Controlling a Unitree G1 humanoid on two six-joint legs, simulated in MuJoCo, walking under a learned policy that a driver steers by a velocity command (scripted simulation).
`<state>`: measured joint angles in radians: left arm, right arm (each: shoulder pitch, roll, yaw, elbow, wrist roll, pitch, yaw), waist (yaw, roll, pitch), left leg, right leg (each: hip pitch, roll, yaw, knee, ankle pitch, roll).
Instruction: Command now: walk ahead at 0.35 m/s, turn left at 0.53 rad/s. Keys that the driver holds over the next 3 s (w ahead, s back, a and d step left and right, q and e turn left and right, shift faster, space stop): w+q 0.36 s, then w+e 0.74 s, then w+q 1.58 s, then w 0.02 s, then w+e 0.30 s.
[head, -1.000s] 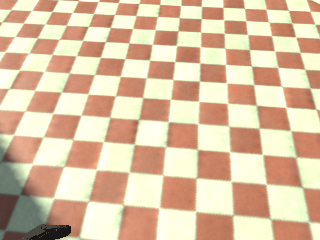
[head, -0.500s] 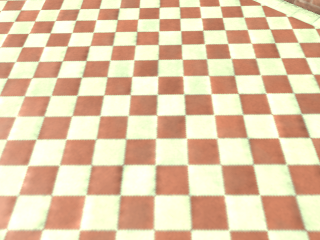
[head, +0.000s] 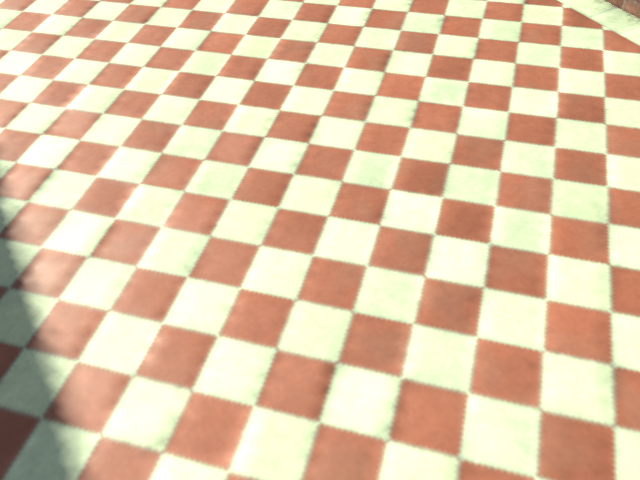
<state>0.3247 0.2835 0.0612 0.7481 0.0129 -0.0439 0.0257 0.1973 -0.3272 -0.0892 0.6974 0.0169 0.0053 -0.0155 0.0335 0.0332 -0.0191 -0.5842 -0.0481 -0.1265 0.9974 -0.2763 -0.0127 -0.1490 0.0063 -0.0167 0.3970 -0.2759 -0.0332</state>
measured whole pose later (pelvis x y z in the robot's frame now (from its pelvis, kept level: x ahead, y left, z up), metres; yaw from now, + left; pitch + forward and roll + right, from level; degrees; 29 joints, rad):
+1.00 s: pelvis +0.50 +0.12 -0.02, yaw +2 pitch +2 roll +0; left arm 0.18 0.30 0.06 0.65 -0.02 -0.06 -0.04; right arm 0.27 -0.29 -0.05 0.78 0.02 -0.09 0.01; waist 0.00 0.00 0.06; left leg -0.29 -0.01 -0.01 1.20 -0.44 0.01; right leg -0.45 0.08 -0.02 0.59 -0.17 -0.11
